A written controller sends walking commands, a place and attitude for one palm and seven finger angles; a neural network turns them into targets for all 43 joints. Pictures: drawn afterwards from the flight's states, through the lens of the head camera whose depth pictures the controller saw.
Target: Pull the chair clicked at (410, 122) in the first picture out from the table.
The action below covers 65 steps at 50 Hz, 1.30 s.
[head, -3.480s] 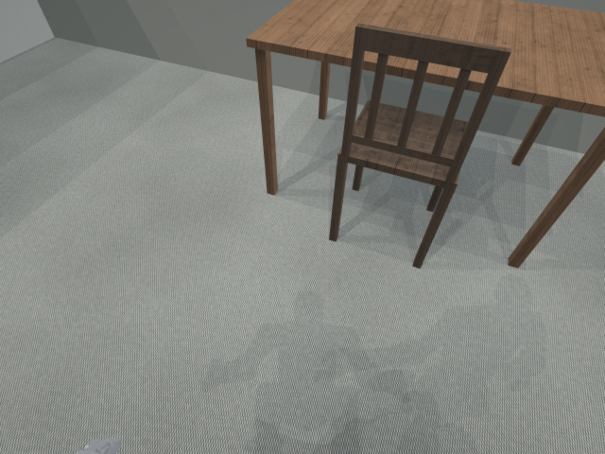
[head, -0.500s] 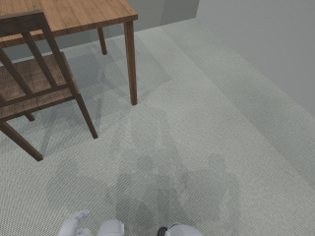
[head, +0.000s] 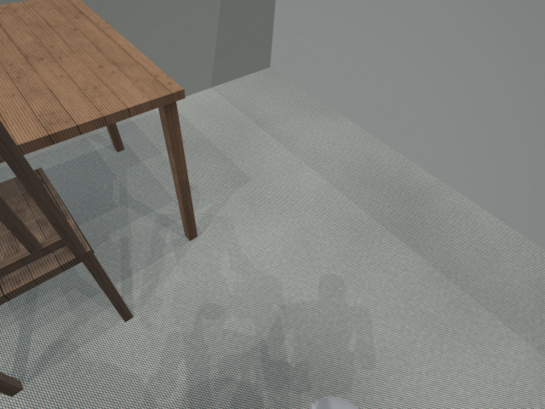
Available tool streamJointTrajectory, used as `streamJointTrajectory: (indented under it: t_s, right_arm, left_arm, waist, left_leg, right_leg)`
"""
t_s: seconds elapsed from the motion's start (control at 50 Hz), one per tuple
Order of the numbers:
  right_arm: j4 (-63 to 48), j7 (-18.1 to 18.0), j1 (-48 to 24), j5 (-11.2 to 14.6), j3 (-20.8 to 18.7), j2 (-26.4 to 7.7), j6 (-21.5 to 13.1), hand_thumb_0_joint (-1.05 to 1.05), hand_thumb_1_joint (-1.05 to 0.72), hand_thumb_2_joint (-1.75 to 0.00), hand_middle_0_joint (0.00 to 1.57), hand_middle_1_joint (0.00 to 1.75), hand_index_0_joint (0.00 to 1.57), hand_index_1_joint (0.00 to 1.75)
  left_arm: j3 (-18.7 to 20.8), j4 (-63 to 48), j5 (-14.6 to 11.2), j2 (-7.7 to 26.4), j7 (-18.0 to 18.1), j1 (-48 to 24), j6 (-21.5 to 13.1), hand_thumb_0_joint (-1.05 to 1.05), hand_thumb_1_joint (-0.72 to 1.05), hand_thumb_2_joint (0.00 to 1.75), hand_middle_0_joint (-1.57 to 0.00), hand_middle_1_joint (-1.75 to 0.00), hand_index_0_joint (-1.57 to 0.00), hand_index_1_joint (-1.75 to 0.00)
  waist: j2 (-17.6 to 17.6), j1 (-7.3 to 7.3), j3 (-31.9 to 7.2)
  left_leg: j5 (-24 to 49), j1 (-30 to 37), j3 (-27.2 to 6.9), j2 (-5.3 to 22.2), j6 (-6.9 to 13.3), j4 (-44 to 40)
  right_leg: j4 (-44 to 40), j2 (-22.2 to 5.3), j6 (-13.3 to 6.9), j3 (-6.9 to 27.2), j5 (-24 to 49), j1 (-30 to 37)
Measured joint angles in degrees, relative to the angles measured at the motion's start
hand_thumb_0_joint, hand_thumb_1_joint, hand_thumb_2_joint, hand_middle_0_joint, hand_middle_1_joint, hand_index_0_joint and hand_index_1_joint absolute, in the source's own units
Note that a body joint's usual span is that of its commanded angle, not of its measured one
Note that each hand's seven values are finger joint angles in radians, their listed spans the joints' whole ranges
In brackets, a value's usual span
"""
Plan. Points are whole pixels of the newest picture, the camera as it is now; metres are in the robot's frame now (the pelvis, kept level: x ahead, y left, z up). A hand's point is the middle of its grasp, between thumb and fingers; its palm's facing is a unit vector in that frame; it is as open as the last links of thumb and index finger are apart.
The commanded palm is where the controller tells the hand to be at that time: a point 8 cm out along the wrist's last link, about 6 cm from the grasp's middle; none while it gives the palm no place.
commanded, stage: turn to face it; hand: left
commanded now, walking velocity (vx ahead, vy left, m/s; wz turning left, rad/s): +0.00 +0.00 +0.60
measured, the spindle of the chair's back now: out of the picture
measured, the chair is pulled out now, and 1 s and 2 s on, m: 0.00 0.00 0.00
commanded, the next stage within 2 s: take the last steps up to it in 1.32 s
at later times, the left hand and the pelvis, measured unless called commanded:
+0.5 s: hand out of the picture +0.14 +0.17 -0.18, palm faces +0.16 -0.97 -0.16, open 7.3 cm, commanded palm none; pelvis +0.05 -0.01 -0.02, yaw +9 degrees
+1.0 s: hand out of the picture +0.05 +0.18 -0.16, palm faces +0.43 -0.85 -0.30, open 7.4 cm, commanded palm none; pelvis +0.05 -0.05 -0.02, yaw +25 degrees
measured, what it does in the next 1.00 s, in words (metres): steps on the spot, turning left: right foot, then left foot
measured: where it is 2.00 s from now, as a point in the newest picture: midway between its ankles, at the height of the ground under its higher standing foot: outside the picture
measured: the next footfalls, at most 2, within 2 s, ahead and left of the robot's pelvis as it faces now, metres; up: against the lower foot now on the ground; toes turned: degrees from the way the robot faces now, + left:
right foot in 0.18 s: +0.09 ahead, -0.15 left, +0.00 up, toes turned -8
left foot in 0.52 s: +0.09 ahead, +0.10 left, +0.00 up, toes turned +19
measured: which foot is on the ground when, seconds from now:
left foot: down 0.00-0.20, up 0.22-0.50, down 0.52-0.98, up 1.00-1.00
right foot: up 0.00-0.16, down 0.18-0.52, up 0.54-0.96, down 0.98-1.00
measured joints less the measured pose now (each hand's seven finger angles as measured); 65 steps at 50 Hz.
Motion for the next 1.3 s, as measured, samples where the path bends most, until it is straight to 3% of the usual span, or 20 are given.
streamJointTrajectory:
  t_s: [0.12,0.18,0.22,0.26,0.32,0.38,0.5,0.52,0.58,0.62,0.68,0.78,0.92,0.96,1.0,1.04,1.1,1.14,1.2,1.3]
  right_arm:
    - [3.2,0.3,3.2,-0.7,-1.3,-2.4,0.8,-0.01,-0.93,-0.89,0.20,0.30,0.20,0.30]
    - [6.3,0.4,6.3,-0.5,-1.5,-2.9,1.3,-0.01,-0.92,-0.89,0.20,0.30,0.20,0.30]
    - [8.7,0.4,7.9,0.1,-1.6,-3.5,2.0,-0.01,-0.92,-0.89,0.20,0.30,0.20,0.30]
    - [10.3,0.3,8.7,0.4,-1.6,-3.4,3.8,0.00,-0.92,-0.89,0.19,0.30,0.20,0.30]
    - [11.4,0.5,8.7,0.6,-1.5,-2.1,5.2,0.00,-0.92,-0.89,0.19,0.30,0.19,0.30]
    - [10.5,1.1,7.9,0.5,-1.7,-0.8,5.5,0.00,-0.91,-0.89,0.19,0.30,0.19,0.30]
    - [6.2,2.2,5.1,0.0,-1.9,0.3,4.7,0.00,-0.91,-0.89,0.20,0.30,0.20,0.30]
    - [5.3,2.3,5.0,-0.2,-2.0,-0.1,4.2,0.00,-0.91,-0.89,0.20,0.30,0.20,0.30]
    - [3.8,2.0,3.3,-0.5,-2.3,-0.5,3.1,0.00,-0.92,-0.89,0.20,0.30,0.20,0.30]
    - [3.1,1.5,2.8,-0.6,-2.3,-1.0,2.6,0.00,-0.92,-0.89,0.20,0.30,0.20,0.30]
    - [2.7,1.0,2.5,-0.5,-2.2,-1.8,2.5,0.00,-0.91,-0.89,0.20,0.30,0.20,0.30]
    - [2.3,1.2,1.8,-0.4,-2.5,-3.4,3.1,0.00,-0.91,-0.89,0.20,0.30,0.20,0.30]
    - [1.6,1.8,0.4,-0.5,-3.4,-5.2,4.5,0.00,-0.91,-0.89,0.20,0.30,0.20,0.30]
    - [1.2,2.0,0.2,-0.3,-3.7,-5.7,4.9,0.00,-0.91,-0.89,0.20,0.30,0.20,0.30]
    - [0.9,2.1,0.1,0.0,-4.3,-6.5,5.4,0.00,-0.91,-0.89,0.20,0.30,0.20,0.30]
    - [1.1,2.2,-0.2,-0.3,-4.7,-7.0,6.2,0.00,-0.91,-0.89,0.20,0.30,0.20,0.30]
    - [1.3,2.7,-0.7,-0.5,-4.6,-7.4,6.5,0.00,-0.91,-0.89,0.20,0.30,0.20,0.30]
    - [1.4,2.9,-1.0,-0.5,-4.4,-7.3,6.5,0.00,-0.91,-0.89,0.19,0.30,0.20,0.30]
    - [1.8,3.0,-1.7,-0.4,-4.0,-6.9,6.8,0.00,-0.91,-0.89,0.19,0.30,0.20,0.30]
    - [2.5,2.8,-3.9,0.0,-2.9,-6.0,7.0,0.00,-0.91,-0.89,0.19,0.30,0.19,0.30]
  left_arm:
    - [-1.2,0.4,0.1,-1.8,0.8,-4.0,-0.2,0.01,0.91,0.90,-0.20,-0.30,-0.20,-0.30]
    - [-2.6,0.8,0.1,-2.5,1.4,-6.2,-2.2,0.01,0.91,0.90,-0.20,-0.30,-0.20,-0.30]
    - [-3.5,2.1,0.1,-4.0,2.0,-7.8,-3.9,0.01,0.91,0.90,-0.20,-0.30,-0.20,-0.30]
    - [-4.4,2.5,0.0,-5.5,2.2,-8.9,-4.7,0.01,0.91,0.90,-0.20,-0.30,-0.20,-0.30]
    - [-4.8,2.3,0.0,-6.8,2.7,-9.9,-4.6,0.01,0.91,0.90,-0.20,-0.30,-0.20,-0.30]
    - [-4.4,1.9,0.0,-7.2,3.2,-9.9,-3.8,0.00,0.91,0.90,-0.20,-0.30,-0.21,-0.30]
    - [-3.0,0.8,0.0,-5.0,3.3,-9.2,-2.4,0.00,0.91,0.90,-0.20,-0.30,-0.21,-0.30]
    - [-2.7,0.5,-0.3,-4.6,3.2,-8.7,-2.0,0.00,0.91,0.90,-0.20,-0.30,-0.21,-0.30]
    - [-1.5,0.4,-0.4,-2.6,3.3,-7.5,-0.2,0.00,0.91,0.90,-0.20,-0.30,-0.20,-0.30]
    - [-0.8,0.9,-0.3,-1.7,3.1,-7.2,0.4,0.01,0.91,0.90,-0.20,-0.30,-0.20,-0.30]
    - [-0.5,0.9,-0.4,-0.9,2.8,-6.9,0.2,0.01,0.91,0.90,-0.20,-0.30,-0.20,-0.30]
    - [-0.6,-0.2,-0.6,-0.4,2.7,-6.4,0.2,0.01,0.91,0.90,-0.20,-0.30,-0.20,-0.30]
    - [-1.4,-1.7,-0.9,-1.0,2.7,-6.1,-0.2,0.01,0.91,0.90,-0.20,-0.30,-0.20,-0.30]
    - [-1.8,-2.5,-1.0,-1.4,2.7,-5.7,-0.8,0.01,0.91,0.90,-0.20,-0.30,-0.20,-0.30]
    - [-2.3,-3.1,-0.5,-2.1,2.8,-5.2,-1.7,0.01,0.91,0.90,-0.20,-0.30,-0.20,-0.30]
    - [-3.0,-3.4,-0.4,-3.0,2.9,-4.4,-1.9,0.01,0.91,0.90,-0.20,-0.30,-0.20,-0.30]
    - [-3.5,-3.1,-0.3,-3.8,3.0,-3.0,-2.1,0.01,0.91,0.90,-0.20,-0.30,-0.20,-0.30]
    - [-3.8,-2.7,-0.3,-4.1,3.0,-2.2,-2.3,0.01,0.91,0.90,-0.20,-0.30,-0.20,-0.30]
    - [-4.2,-2.1,-0.1,-4.3,2.9,-1.3,-2.6,0.01,0.91,0.90,-0.20,-0.30,-0.20,-0.30]
    - [-4.4,-0.9,0.4,-4.1,2.6,0.1,-2.7,0.01,0.91,0.90,-0.20,-0.30,-0.21,-0.30]
  waist:
    - [1.2,-3.26,1.5]
    - [1.0,-4.77,1.2]
    - [2.8,-5.37,0.9]
    - [3.9,-5.78,0.7]
    - [3.3,-5.54,0.9]
    - [2.6,-5.49,0.9]
    - [0.8,-4.93,1.2]
    - [0.9,-4.83,0.9]
    - [-0.3,-4.57,0.8]
    - [-0.3,-4.63,0.7]
    - [0.0,-3.94,0.7]
    - [1.4,-3.37,0.7]
    - [3.5,-3.79,0.8]
    - [4.0,-3.71,0.7]
    - [5.1,-3.22,0.6]
    - [5.6,-2.87,0.8]
    - [5.3,-2.73,1.1]
    - [4.8,-2.66,1.3]
    - [3.8,-2.23,1.6]
    - [2.3,-0.57,2.3]
  left_leg:
    - [-2.3,1.6,2.3,1.3,-1.1,0.9]
    - [-4.7,1.1,1.8,0.9,-2.3,3.9]
    - [-7.9,-0.3,-0.6,1.1,-3.1,7.4]
    - [-14.6,-3.0,-5.0,-0.4,-3.2,13.9]
    - [-16.4,-7.7,-8.7,-2.7,-3.4,25.3]
    - [-14.4,-10.6,-9.0,-3.4,-3.7,28.3]
    - [-5.7,-9.0,-6.4,-3.1,-3.4,14.7]
    - [-2.2,-8.5,-6.7,-3.3,-2.2,11.6]
    - [-4.0,-10.2,-6.7,-4.5,2.1,13.9]
    - [-3.4,-9.5,-7.3,-5.3,2.7,11.7]
    - [0.0,-7.5,-8.5,-6.6,2.7,6.1]
    - [3.7,-5.6,-11.5,-7.8,2.7,0.5]
    - [4.8,-7.1,-16.4,-9.0,1.0,1.2]
    - [4.5,-8.5,-18.0,-9.6,0.1,3.1]
    - [-1.0,-11.5,-19.3,-10.0,-0.9,9.1]
    - [-8.1,-15.4,-18.9,-10.6,-1.5,20.7]
    - [-7.2,-18.9,-16.6,-9.5,-2.7,34.6]
    - [-6.1,-19.1,-15.5,-8.2,-3.6,38.0]
    - [-6.7,-17.2,-14.6,-6.6,-4.3,36.3]
    - [-10.0,-11.2,-13.2,-5.6,-4.0,24.7]
  right_leg:
    - [-18.1,-1.2,-0.5,-1.9,1.2,5.1]
    - [-32.7,-1.0,-1.5,-2.8,8.1,12.2]
    - [-34.1,-0.7,-3.5,-4.2,4.6,14.0]
    - [-33.5,-1.0,-4.0,-5.7,3.2,14.7]
    - [-34.6,-2.1,-3.9,-7.3,3.3,16.7]
    - [-35.5,-3.2,-3.5,-9.1,3.3,18.1]
    - [-30.7,-5.8,-1.6,-12.7,0.3,17.4]
    - [-28.3,-6.3,-1.2,-13.2,-1.0,16.4]
    - [-12.8,-5.1,0.2,-6.5,-10.4,9.4]
    - [-4.2,-3.5,0.4,-3.0,-8.4,5.5]
    - [-1.0,-2.7,1.1,-0.6,-3.7,2.9]
    - [-7.6,-1.8,1.7,1.0,-2.3,3.9]
    - [-22.2,0.3,1.0,1.6,-2.6,10.1]
    - [-29.9,1.0,0.5,1.2,0.7,13.8]
    - [-34.0,1.2,-2.1,0.0,2.0,15.4]
    - [-33.5,0.5,-3.8,-1.8,2.6,15.8]
    - [-35.7,-0.7,-4.4,-3.9,3.7,17.9]
    - [-36.8,-1.5,-4.4,-5.2,4.1,18.9]
    - [-37.6,-2.7,-4.3,-6.9,4.3,19.6]
    - [-37.2,-4.4,-3.6,-8.8,4.2,19.0]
